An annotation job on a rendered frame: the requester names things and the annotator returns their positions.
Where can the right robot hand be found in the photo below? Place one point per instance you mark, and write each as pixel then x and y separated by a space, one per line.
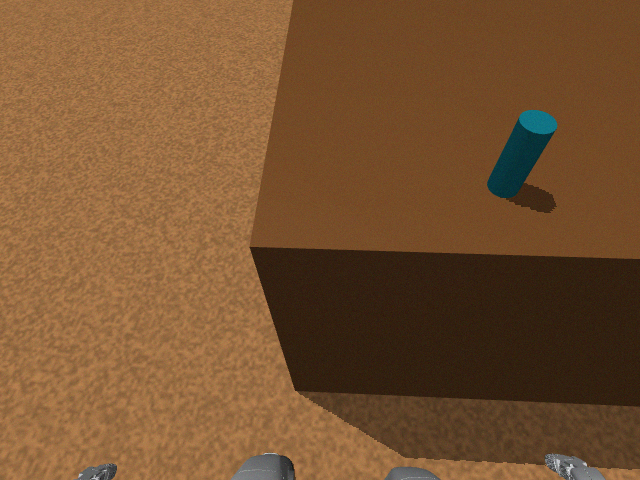
pixel 572 468

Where can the left robot hand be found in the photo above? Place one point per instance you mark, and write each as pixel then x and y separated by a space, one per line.
pixel 101 472

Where can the can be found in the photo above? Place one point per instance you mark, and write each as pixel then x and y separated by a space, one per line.
pixel 531 134

